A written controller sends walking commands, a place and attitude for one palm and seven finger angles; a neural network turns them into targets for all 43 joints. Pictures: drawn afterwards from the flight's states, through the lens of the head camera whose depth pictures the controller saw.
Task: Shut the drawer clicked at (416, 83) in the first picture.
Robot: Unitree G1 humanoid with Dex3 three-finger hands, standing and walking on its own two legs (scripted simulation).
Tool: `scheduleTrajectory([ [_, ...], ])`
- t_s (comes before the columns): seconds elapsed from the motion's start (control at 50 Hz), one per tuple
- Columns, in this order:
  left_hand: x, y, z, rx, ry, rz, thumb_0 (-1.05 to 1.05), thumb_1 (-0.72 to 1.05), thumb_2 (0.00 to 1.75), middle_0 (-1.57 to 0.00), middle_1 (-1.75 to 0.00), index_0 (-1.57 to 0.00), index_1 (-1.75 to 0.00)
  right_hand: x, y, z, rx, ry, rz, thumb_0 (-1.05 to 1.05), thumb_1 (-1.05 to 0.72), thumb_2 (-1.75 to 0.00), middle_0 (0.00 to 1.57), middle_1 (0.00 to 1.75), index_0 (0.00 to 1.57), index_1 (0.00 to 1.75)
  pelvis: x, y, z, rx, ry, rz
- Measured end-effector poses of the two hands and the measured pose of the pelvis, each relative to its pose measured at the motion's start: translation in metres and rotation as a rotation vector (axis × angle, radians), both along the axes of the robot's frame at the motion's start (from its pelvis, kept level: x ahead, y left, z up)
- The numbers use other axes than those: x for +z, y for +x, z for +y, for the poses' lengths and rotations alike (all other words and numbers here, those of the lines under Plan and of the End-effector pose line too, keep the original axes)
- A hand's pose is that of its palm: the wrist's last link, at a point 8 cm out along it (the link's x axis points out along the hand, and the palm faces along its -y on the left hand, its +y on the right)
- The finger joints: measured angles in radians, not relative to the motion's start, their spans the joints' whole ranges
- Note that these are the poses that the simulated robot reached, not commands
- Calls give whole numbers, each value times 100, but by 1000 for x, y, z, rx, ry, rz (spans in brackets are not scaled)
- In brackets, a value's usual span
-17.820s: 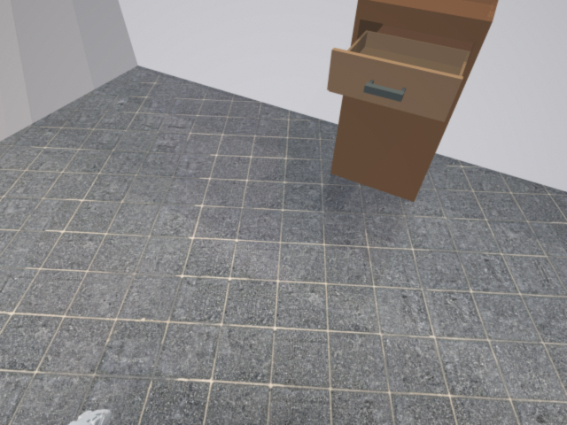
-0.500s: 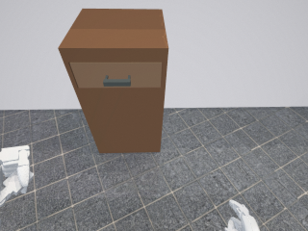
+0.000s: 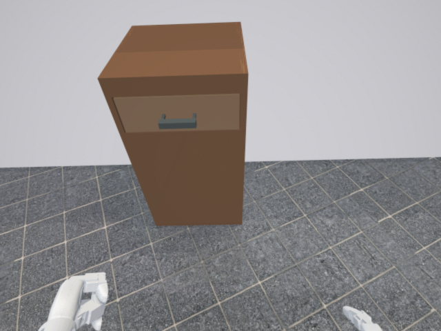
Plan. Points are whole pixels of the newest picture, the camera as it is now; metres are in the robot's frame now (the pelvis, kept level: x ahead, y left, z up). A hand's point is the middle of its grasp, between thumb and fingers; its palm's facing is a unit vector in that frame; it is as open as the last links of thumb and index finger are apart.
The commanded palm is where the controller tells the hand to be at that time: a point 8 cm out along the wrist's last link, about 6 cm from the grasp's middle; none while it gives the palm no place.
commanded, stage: let the arm hang, fingers relaxed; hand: left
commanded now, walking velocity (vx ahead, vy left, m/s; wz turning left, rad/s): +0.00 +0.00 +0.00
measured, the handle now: (178, 119) +0.75 +0.18 -0.05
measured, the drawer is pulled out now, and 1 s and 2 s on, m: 0.00 0.00 0.00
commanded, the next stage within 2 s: look to check the result in 0.94 s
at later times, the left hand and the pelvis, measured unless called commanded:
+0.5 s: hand out of the picture -0.11 +0.16 -0.15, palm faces +0.07 -0.98 -0.20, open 6.2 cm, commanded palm none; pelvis -0.02 +0.00 +0.01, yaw +0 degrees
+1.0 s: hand out of the picture -0.03 +0.13 -0.16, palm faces +0.07 -0.98 -0.16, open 7.4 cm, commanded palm none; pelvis -0.01 -0.02 +0.01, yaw +0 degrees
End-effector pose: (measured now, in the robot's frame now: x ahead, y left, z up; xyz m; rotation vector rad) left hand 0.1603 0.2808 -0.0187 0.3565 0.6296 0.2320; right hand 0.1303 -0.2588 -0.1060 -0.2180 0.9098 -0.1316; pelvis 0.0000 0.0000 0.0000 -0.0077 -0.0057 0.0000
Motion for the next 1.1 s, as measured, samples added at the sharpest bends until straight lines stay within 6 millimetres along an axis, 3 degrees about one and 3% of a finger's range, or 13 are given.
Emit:
scheduleTrajectory([
  [0.06,-73,-48,-27,57,-140,292,1,91,90,-123,-144,-123,-144,-7,-31,2,-30,-17,106,1,-91,-89,20,30,21,30,-2,-2,-2,6,2,-23],
  [0.12,-114,-105,-55,78,-222,530,1,91,90,-112,-135,-113,-133,-11,-68,8,-49,-25,236,1,-91,-89,20,30,20,30,1,-5,-3,10,-2,-33],
  [0.18,-122,-156,-48,194,-252,649,1,90,90,-101,-126,-101,-125,-13,-106,17,-52,-20,378,1,-91,-89,20,30,20,30,6,-8,-6,21,-8,-27],
  [0.26,-117,-215,-45,237,-255,805,1,90,90,-86,-109,-86,-108,-18,-145,30,-70,9,516,1,-91,-89,20,30,20,30,10,-12,-5,26,-14,-21],
  [0.32,-109,-248,-48,260,-255,897,1,91,90,-75,-95,-75,-95,-23,-163,39,-88,40,565,1,-91,-89,20,30,20,30,12,-13,-2,22,-13,-22],
  [0.38,-103,-268,-54,272,-257,953,1,91,90,-63,-81,-63,-81,-26,-173,48,-102,70,583,1,-91,-89,20,30,20,30,13,-14,0,16,-10,-25],
  [0.44,-101,-275,-62,273,-265,969,1,91,90,-52,-68,-52,-68,-30,-176,55,-109,95,581,0,-91,-89,20,30,21,30,14,-16,1,11,-6,-28],
  [0.52,-103,-268,-73,262,-281,939,1,91,90,-38,-51,-38,-51,-34,-174,61,-112,120,563,0,-91,-89,20,30,20,30,14,-16,0,8,0,-31],
  [0.64,-112,-237,-90,224,-312,846,0,91,90,-25,-37,-25,-37,-36,-169,61,-117,128,531,1,-91,-89,20,30,20,30,13,-15,-3,7,3,-38],
  [0.82,-117,-196,-105,178,-327,750,0,91,90,-20,-31,-20,-31,-35,-172,54,-138,128,522,0,-91,-89,20,30,20,30,12,-12,-11,6,9,-38],
  [1.1,-114,-202,-106,209,-298,804,0,91,90,-19,-30,-19,-30,-34,-176,42,-153,124,571,0,-91,-89,20,30,20,30,12,-1,-23,2,10,-39],
])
